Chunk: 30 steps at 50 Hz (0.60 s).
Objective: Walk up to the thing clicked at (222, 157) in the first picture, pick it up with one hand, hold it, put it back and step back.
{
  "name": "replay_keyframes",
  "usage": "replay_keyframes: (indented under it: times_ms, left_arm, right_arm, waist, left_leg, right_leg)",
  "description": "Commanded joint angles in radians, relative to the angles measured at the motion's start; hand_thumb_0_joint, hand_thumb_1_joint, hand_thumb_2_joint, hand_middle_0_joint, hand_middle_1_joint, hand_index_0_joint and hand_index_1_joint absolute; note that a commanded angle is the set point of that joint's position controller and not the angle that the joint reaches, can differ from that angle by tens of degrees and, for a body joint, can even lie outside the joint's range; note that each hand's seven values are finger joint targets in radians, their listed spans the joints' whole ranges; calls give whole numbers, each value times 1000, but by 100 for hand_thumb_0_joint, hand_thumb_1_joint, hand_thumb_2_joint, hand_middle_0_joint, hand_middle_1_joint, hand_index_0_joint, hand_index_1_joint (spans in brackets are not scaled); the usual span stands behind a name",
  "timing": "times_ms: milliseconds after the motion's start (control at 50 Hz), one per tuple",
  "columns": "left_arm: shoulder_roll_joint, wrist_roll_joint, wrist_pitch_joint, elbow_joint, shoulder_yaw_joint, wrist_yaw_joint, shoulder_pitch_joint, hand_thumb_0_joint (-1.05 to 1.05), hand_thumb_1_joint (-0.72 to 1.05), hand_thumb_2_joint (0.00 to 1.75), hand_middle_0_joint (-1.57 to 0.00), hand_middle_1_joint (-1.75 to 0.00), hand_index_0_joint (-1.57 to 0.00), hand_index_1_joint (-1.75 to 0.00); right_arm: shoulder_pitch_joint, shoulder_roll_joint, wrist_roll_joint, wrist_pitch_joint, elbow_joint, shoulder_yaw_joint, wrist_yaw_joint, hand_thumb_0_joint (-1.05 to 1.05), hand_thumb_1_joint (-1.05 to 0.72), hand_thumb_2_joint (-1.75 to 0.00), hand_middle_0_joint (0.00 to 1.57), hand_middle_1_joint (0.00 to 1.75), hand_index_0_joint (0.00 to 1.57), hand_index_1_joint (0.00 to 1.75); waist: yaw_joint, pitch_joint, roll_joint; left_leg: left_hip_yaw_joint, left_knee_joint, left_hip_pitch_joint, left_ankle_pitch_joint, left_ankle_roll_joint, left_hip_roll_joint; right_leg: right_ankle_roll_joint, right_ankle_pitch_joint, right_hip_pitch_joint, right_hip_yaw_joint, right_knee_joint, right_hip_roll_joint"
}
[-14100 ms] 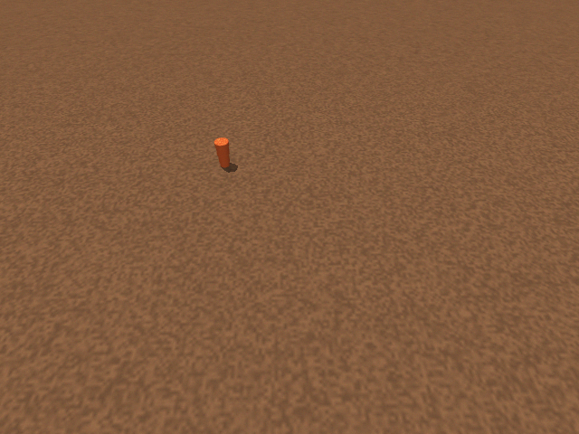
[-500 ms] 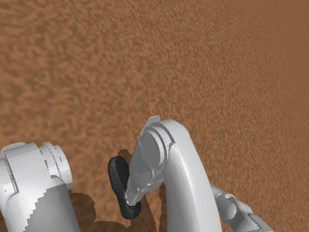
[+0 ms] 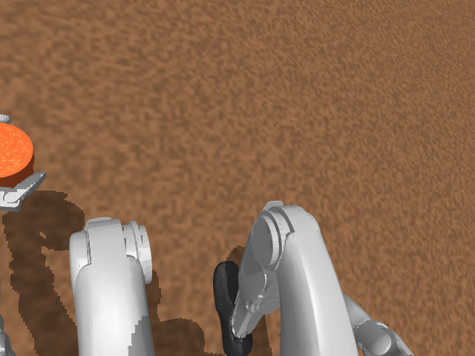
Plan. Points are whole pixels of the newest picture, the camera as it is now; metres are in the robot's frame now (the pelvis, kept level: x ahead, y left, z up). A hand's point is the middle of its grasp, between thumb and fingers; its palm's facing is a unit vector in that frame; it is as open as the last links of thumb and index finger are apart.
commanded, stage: settle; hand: left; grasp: from the side
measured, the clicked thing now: (5, 172) +0.40 +0.30 -0.13
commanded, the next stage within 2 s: lift in 1.32 s
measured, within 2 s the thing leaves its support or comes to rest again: neither
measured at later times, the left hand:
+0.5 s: hand out of the picture +0.40 +0.29 -0.02, palm faces +0.29 -0.95 -0.06, open 10.1 cm
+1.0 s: hand (0, 130) +0.40 +0.28 +0.02, palm faces +0.31 -0.95 -0.06, open 10.1 cm
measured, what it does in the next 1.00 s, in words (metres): rises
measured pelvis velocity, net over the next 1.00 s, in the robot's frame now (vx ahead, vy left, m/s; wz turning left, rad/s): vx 0.02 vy -0.02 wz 0.14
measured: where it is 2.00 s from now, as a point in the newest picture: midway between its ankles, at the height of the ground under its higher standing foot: (177, 348)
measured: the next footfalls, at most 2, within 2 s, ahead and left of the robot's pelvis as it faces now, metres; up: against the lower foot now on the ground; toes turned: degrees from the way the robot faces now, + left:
none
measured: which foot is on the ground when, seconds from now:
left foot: down 0.00-1.00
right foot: down 0.00-1.00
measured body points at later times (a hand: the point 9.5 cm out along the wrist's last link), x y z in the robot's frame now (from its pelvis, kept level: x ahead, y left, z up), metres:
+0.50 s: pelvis +0.02 -0.01 +0.04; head +0.22 +0.08 +0.43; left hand +0.38 +0.34 -0.02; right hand +0.21 -0.26 -0.08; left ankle +0.08 +0.12 -0.28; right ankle +0.15 -0.13 -0.28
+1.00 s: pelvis +0.02 -0.02 +0.06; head +0.21 +0.06 +0.46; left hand +0.38 +0.33 +0.02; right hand +0.21 -0.26 -0.05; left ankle +0.08 +0.12 -0.28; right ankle +0.15 -0.13 -0.28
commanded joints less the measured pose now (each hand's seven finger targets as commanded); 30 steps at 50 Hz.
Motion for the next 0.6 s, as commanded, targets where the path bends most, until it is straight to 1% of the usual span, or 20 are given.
replay_keyframes:
  times_ms: [0, 20, 40, 60, 100, 120, 140, 160, 180, 200, 280, 300, 320, 360, 380, 400, 420, 480, 520, 580]
  left_arm:
    - [99, -43, -45, -279, -4, -23, -295, 0, 30, 124, -127, -134, -126, -137]
    - [115, -46, -34, -277, 23, -26, -278, 0, 26, 124, -127, -135, -125, -137]
    - [104, -45, -25, -285, 3, -35, -277, 0, 26, 124, -125, -134, -124, -137]
    - [129, -43, -22, -338, 16, -41, -308, 0, 24, 124, -124, -133, -122, -136]
    - [101, -45, 0, -319, 9, -59, -252, 0, 23, 123, -125, -133, -123, -136]
    - [85, -55, 5, -356, -2, -68, -267, 0, 23, 121, -123, -132, -122, -135]
    - [93, -64, 14, -354, 24, -72, -248, 0, 24, 122, -123, -132, -121, -134]
    - [102, -69, 18, -388, 25, -76, -286, 0, 22, 121, -124, -132, -123, -135]
    - [73, -73, 30, -364, 18, -79, -258, 0, 20, 121, -123, -132, -122, -135]
    - [76, -80, 36, -379, 31, -82, -245, 0, 19, 121, -123, -132, -122, -135]
    - [87, -85, 54, -444, 38, -96, -282, 0, 17, 120, -122, -132, -121, -135]
    - [45, -86, 69, -382, 28, -103, -218, 0, 18, 121, -122, -133, -121, -135]
    - [33, -89, 73, -391, 20, -107, -249, 0, 16, 120, -122, -132, -121, -134]
    - [88, -88, 75, -442, 67, -104, -251, 0, 15, 120, -121, -132, -120, -134]
    - [54, -88, 86, -407, 50, -110, -217, 0, 16, 119, -121, -130, -120, -133]
    - [43, -90, 87, -430, 41, -114, -241, 0, 16, 120, -120, -130, -119, -133]
    - [26, -95, 94, -414, 46, -120, -218, 0, 16, 120, -121, -131, -120, -134]
    - [41, -92, 102, -440, 64, -116, -220, 0, 15, 121, -121, -132, -120, -134]
    - [8, -91, 111, -437, 48, -121, -212, 0, 14, 122, -123, -134, -122, -136]
    - [12, -87, 121, -433, 51, -124, -226, 0, 14, 122, -123, -133, -122, -136]
  right_arm:
    - [86, -290, 35, -3, -25, -152, -31, 0, -89, -90, 20, 30, 20, 30]
    - [95, -288, 43, 1, -32, -163, -35, 0, -90, -90, 20, 30, 20, 30]
    - [91, -282, 50, 3, -30, -170, -39, 0, -89, -90, 20, 30, 20, 30]
    - [107, -276, 54, 4, -23, -178, -42, 0, -89, -90, 20, 30, 20, 30]
    - [110, -263, 64, 6, -30, -190, -47, 0, -89, -90, 20, 30, 20, 30]
    - [116, -257, 69, 7, -30, -194, -48, 0, -89, -90, 20, 30, 20, 30]
    - [122, -252, 76, 6, -28, -201, -52, 0, -89, -90, 20, 30, 20, 30]
    - [125, -247, 83, 5, -26, -205, -56, 0, -90, -90, 20, 30, 20, 30]
    - [133, -241, 89, 5, -33, -211, -58, 0, -90, -90, 20, 30, 20, 30]
    - [136, -236, 94, 4, -29, -219, -62, 0, -90, -90, 20, 30, 20, 30]
    - [157, -211, 111, 2, -20, -239, -74, 0, -90, -90, 20, 30, 20, 30]
    - [157, -207, 115, 1, -28, -243, -77, 0, -90, -90, 20, 30, 20, 30]
    - [150, -210, 120, -3, -25, -250, -79, 0, -90, -90, 20, 30, 20, 30]
    - [166, -202, 123, -3, -29, -260, -84, 0, -90, -90, 20, 30, 20, 30]
    - [160, -201, 128, -4, -34, -262, -85, 0, -90, -90, 20, 30, 20, 30]
    - [165, -197, 131, -6, -30, -266, -86, 0, -90, -90, 20, 30, 20, 30]
    - [164, -198, 134, -7, -37, -271, -88, 0, -91, -90, 20, 30, 20, 30]
    - [170, -194, 141, -10, -36, -280, -93, 0, -91, -90, 20, 30, 20, 30]
    - [176, -185, 144, -15, -38, -287, -95, 0, -91, -90, 20, 30, 20, 30]
    - [183, -183, 149, -20, -30, -296, -99, 0, -91, -90, 20, 30, 20, 30]
  waist:
    - [-43, -630, 488]
    - [-35, -650, 466]
    - [-30, -651, 466]
    - [-20, -679, 474]
    - [-11, -706, 453]
    - [-10, -722, 462]
    - [4, -746, 440]
    - [4, -750, 440]
    - [-2, -762, 421]
    - [15, -776, 409]
    - [27, -829, 396]
    - [20, -814, 361]
    - [18, -802, 353]
    - [44, -851, 347]
    - [43, -849, 347]
    - [41, -847, 345]
    - [43, -849, 339]
    - [60, -867, 353]
    - [51, -881, 330]
    - [54, -871, 322]
  left_leg:
    - [71, -426, 455, 66, -30, 22]
    - [78, -425, 455, 65, -26, 20]
    - [85, -429, 450, 64, -23, 18]
    - [97, -429, 458, 71, -21, 16]
    - [109, -436, 461, 82, -19, 13]
    - [115, -444, 457, 85, -18, 9]
    - [124, -442, 459, 94, -14, 9]
    - [129, -447, 444, 93, -12, 7]
    - [135, -448, 442, 93, -9, 4]
    - [144, -452, 437, 100, -9, 3]
    - [170, -456, 434, 124, -4, -1]
    - [172, -455, 420, 130, 1, -2]
    - [174, -462, 418, 123, 1, -2]
    - [184, -463, 423, 143, 3, -3]
    - [186, -472, 433, 148, 2, -5]
    - [188, -479, 432, 146, 1, -4]
    - [187, -487, 444, 153, 1, -5]
    - [190, -504, 471, 174, -3, -3]
    - [196, -505, 474, 182, -1, -3]
    - [203, -517, 471, 181, 2, -4]
  right_leg:
    - [-85, 93, 190, -45, -133, 41]
    - [-85, 91, 197, -41, -147, 41]
    - [-86, 87, 191, -34, -151, 38]
    - [-87, 88, 204, -23, -156, 38]
    - [-87, 86, 212, -13, -165, 34]
    - [-87, 87, 229, -11, -167, 31]
    - [-86, 90, 245, -3, -176, 32]
    - [-86, 86, 245, 2, -177, 30]
    - [-85, 89, 254, 5, -189, 30]
    - [-86, 85, 264, 12, -189, 30]
    - [-85, 98, 303, 37, -209, 25]
    - [-81, 105, 316, 39, -222, 24]
    - [-83, 96, 294, 40, -223, 23]
    - [-80, 108, 340, 53, -238, 21]
    - [-81, 109, 337, 52, -239, 18]
    - [-82, 105, 333, 53, -237, 17]
    - [-83, 110, 327, 54, -243, 15]
    - [-86, 115, 331, 57, -245, 11]
    - [-83, 122, 351, 64, -259, 11]
    - [-83, 120, 350, 73, -271, 9]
